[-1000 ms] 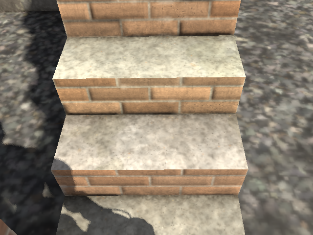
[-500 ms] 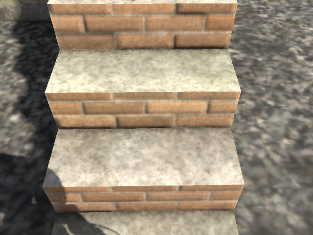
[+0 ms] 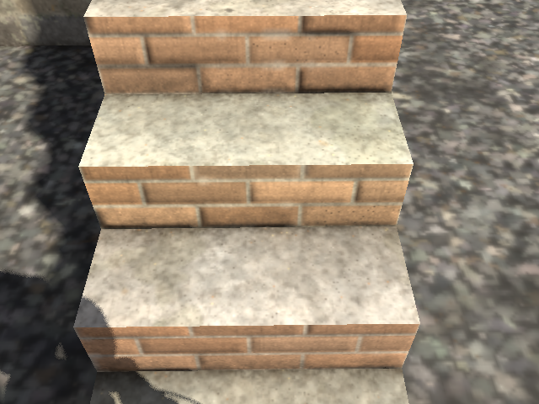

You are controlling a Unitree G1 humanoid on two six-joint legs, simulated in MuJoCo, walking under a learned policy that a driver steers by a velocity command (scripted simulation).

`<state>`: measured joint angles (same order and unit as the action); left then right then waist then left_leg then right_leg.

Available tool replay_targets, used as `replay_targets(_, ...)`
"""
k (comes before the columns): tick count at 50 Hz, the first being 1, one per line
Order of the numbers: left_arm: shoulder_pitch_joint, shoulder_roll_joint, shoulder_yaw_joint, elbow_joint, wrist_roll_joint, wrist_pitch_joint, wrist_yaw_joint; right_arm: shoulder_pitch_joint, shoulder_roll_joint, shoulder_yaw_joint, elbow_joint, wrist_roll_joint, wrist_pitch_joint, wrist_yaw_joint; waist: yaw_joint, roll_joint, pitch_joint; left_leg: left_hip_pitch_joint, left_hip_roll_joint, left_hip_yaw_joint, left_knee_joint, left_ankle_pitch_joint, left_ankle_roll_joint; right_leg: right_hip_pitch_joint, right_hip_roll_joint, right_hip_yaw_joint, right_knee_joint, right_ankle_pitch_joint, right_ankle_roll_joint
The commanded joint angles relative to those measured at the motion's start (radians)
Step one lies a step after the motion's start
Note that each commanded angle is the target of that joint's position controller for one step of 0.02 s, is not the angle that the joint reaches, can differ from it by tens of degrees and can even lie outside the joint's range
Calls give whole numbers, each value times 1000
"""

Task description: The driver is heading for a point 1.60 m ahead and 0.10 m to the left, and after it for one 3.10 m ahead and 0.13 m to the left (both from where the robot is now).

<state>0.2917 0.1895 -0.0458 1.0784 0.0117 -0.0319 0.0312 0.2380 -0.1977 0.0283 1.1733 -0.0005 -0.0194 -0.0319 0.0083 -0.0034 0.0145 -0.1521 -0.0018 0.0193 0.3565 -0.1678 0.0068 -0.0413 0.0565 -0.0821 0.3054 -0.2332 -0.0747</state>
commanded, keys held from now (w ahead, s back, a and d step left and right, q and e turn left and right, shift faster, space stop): w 1.00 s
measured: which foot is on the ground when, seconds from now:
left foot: down 0.00-1.00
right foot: down 0.00-1.00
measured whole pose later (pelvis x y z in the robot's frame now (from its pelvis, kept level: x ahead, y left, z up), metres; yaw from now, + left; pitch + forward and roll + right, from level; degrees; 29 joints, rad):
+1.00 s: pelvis +0.02 +0.01 +0.01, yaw -1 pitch -1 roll +0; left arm 0.08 0.26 -0.09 1.01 0.01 -0.07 -0.01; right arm 0.04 -0.25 0.05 1.06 0.00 -0.06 0.00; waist 0.01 -0.01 0.00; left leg -0.09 -0.02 0.04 0.23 -0.13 0.02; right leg 0.02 0.05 -0.05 0.17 -0.18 -0.05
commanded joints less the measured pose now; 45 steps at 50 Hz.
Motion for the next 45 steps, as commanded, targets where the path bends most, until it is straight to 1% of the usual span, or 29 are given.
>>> replay_targets(1, -7, 91, 11, -42, 1, -13, 0, -13, -95, -9, -34, -2, -10, 0, -2, -15, 64, 2, 83, -94, -58, 18, 27, -109, -152, 162, -147, -87, 19)
replay_targets(2, -21, 84, 6, -50, 3, -17, -4, -21, -89, -5, -37, -2, -13, 4, -3, -12, 77, -4, 90, -91, -57, 40, 31, -107, -159, 161, -147, -54, 16)
replay_targets(4, -33, 94, 4, -65, 1, -26, -10, -26, -90, -3, -40, 2, -20, 5, -1, -2, 65, -11, 93, -89, -53, 65, 35, -75, -160, 158, -137, 21, 11)
replay_targets(7, -35, 106, 6, -72, -1, -35, -14, -30, -98, -4, -52, 8, -29, 5, 1, -3, 36, -18, 92, -82, -43, 91, 38, -28, -164, 152, -113, 141, 7)
replay_targets(16, -98, 124, 6, -100, -3, -47, -20, -81, -110, -8, -99, 13, -45, 3, 5, -4, -6, -6, 95, -78, -26, 187, 44, 32, -169, 139, -76, 345, 6)
replay_targets(20, -133, 133, 5, -112, -3, -49, -22, -109, -120, -9, -119, 14, -49, 3, 5, -2, -29, 19, 102, -83, -32, 246, 45, 47, -171, 135, -72, 397, 12)
replay_targets(26, -183, 146, 0, -124, -2, -48, -24, -150, -134, -10, -139, 12, -52, 6, 5, -3, -52, 51, 113, -91, -57, 290, 43, 57, -177, 135, -85, 406, 24)
replay_targets(36, -238, 165, -8, -132, 0, -49, -28, -202, -156, -7, -149, 8, -56, 13, 5, -4, -67, 82, 125, -103, -103, 295, 39, 54, -185, 141, -117, 347, 38)
replay_targets(37, -231, 160, -13, -125, -9, -46, -30, -229, -150, -2, -164, 7, -51, 22, 5, -16, -69, 85, 134, -99, -102, 298, 48, 54, -180, 140, -127, 331, 38)
replay_targets(40, -247, 167, -16, -126, -3, -44, -32, -234, -160, 1, -163, 6, -50, 28, 1, -5, -67, 81, 135, -102, -114, 282, 47, 58, -183, 142, -137, 305, 40)
replay_targets(45, -257, 178, -18, -124, -3, -46, -34, -250, -169, 5, -163, 5, -53, 30, -1, 2, -67, 88, 139, -103, -126, 270, 44, 53, -184, 146, -147, 283, 43)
